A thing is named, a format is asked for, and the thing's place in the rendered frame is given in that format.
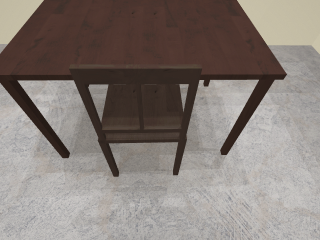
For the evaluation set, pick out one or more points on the table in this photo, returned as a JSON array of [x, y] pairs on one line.
[[216, 34]]

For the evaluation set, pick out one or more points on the chair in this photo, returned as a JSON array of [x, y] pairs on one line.
[[143, 104]]

